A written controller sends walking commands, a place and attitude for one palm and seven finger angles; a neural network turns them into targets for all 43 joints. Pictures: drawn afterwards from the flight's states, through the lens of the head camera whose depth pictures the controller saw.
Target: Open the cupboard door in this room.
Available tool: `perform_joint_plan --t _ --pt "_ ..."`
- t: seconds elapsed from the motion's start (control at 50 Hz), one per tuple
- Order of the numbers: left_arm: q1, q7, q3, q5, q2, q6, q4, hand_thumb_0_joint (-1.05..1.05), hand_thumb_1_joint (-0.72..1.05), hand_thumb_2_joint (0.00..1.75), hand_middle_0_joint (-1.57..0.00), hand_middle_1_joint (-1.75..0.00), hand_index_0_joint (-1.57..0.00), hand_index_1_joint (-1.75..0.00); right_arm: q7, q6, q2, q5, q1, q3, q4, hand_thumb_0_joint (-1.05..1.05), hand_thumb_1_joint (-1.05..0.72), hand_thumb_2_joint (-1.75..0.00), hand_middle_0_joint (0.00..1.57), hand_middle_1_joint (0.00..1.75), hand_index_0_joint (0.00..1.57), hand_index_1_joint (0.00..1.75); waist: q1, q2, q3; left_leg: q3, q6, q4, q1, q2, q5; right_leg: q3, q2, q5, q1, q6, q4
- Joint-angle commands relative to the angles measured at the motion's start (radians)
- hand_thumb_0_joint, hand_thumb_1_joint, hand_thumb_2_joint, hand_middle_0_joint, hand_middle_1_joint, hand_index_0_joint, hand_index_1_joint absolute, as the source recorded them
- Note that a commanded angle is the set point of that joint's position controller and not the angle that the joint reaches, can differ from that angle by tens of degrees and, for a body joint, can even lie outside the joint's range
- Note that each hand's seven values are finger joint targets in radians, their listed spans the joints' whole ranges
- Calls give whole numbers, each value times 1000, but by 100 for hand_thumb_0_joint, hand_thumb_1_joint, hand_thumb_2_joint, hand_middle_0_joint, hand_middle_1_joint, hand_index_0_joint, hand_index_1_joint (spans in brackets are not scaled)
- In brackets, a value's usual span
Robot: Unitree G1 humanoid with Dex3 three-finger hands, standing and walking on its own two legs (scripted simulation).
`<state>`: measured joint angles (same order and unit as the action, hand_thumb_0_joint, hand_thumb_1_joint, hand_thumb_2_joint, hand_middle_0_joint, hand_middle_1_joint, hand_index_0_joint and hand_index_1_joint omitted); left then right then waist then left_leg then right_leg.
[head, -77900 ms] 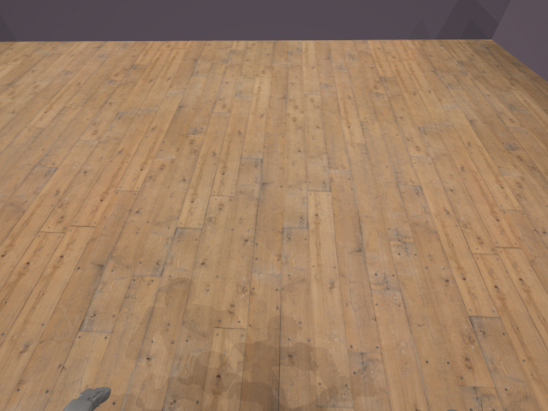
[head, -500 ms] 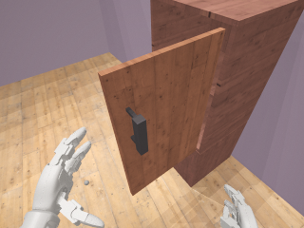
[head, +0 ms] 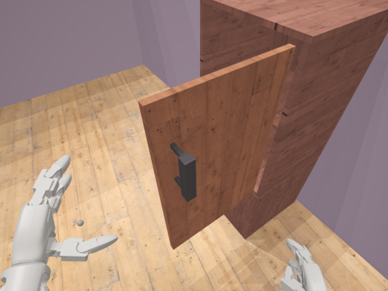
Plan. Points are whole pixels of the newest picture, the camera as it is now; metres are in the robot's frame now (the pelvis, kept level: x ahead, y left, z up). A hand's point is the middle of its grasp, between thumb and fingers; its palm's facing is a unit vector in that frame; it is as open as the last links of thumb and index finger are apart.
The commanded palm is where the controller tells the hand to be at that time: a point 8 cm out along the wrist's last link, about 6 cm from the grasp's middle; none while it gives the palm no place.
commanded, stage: draw the hand back to the body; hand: left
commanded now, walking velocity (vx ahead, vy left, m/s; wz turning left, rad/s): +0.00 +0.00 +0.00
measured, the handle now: (182, 171) +0.33 +0.07 +0.09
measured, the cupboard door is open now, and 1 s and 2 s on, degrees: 91 91 91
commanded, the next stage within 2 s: step back with the hand held close in 0.80 s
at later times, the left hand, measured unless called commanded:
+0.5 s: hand (46, 190) +0.21 +0.26 +0.17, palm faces +0.47 -0.79 -0.40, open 8.3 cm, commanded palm +0.16 +0.30 +0.18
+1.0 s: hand (49, 195) +0.20 +0.26 +0.17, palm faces +0.45 -0.80 -0.40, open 7.4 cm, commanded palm +0.15 +0.29 +0.18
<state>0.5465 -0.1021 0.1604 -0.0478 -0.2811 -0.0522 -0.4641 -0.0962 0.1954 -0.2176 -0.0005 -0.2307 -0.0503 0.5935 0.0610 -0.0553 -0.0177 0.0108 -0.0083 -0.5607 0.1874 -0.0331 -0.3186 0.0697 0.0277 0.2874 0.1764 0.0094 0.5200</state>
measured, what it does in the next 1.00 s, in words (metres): stands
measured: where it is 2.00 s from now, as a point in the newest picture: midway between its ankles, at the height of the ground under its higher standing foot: outside the picture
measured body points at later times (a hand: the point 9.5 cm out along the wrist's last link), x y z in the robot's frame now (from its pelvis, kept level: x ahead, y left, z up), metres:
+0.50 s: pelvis +0.02 +0.00 +0.01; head +0.01 -0.02 +0.46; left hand +0.18 +0.30 +0.19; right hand +0.21 -0.22 -0.08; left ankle -0.01 +0.12 -0.73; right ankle +0.00 -0.13 -0.73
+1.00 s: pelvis +0.01 -0.01 +0.01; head -0.01 -0.03 +0.46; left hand +0.17 +0.30 +0.19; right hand +0.19 -0.23 -0.08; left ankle -0.01 +0.12 -0.73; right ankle +0.00 -0.13 -0.73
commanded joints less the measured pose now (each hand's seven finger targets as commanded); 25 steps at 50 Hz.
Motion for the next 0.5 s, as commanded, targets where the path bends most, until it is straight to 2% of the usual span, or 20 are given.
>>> perform_joint_plan --t 0.0,0.2,0.28,0.3,0.38,0.4,0.44,0.48 --pt "-96 -41 116 18 -152 -90 -229 0 20 60 -18 -30 -18 -30 -10 51 -95 -10 145 40 -153 0 -90 -90 20 30 20 30 3 -7 67 -3 21 149 -28 13 192 -17 -12 -129 -53 -29 -116" --pt "-102 -42 203 12 -178 -87 -167 0 55 75 -19 -30 -19 -30 2 8 -97 -11 157 53 -127 0 -90 -90 20 30 20 30 14 13 47 2 14 185 -66 3 328 -15 -18 -247 -115 -27 -132" --pt "-129 -45 257 9 -218 -88 -167 0 69 81 -19 -30 -19 -30 5 -5 -99 -11 164 57 -119 0 -90 -90 20 30 20 30 21 -13 63 7 12 183 -85 4 370 -21 -21 -282 -133 -30 -141" --pt "-137 -44 254 7 -209 -89 -173 0 73 82 -19 -30 -19 -30 6 -9 -96 -12 160 57 -120 0 -90 -90 20 30 20 30 16 -26 60 10 11 185 -89 4 388 -21 -19 -297 -133 -28 -138" --pt "-168 -48 307 2 -249 -87 -154 0 87 88 -20 -30 -20 -30 6 -19 -100 -12 164 63 -111 0 -90 -90 20 30 20 30 21 -14 72 15 13 182 -105 5 410 -23 -20 -325 -144 -27 -150" --pt "-175 -48 306 0 -243 -87 -160 0 90 90 -20 -30 -20 -30 6 -22 -99 -11 161 64 -110 0 -90 -90 20 30 20 30 17 -36 81 18 13 180 -114 5 422 -27 -17 -335 -145 -26 -148" --pt "-162 -42 272 -1 -204 -84 -137 0 90 90 -20 -30 -20 -30 12 -26 -99 -11 161 65 -111 0 -90 -90 20 30 20 30 13 -21 60 20 13 184 -113 4 421 -20 -19 -328 -133 -22 -153" --pt "-158 -39 261 0 -200 -80 -117 0 90 90 -20 -30 -20 -30 14 -28 -104 -11 165 68 -108 0 -90 -90 20 30 20 30 13 -3 53 20 17 185 -114 3 412 -22 -19 -326 -131 -22 -161"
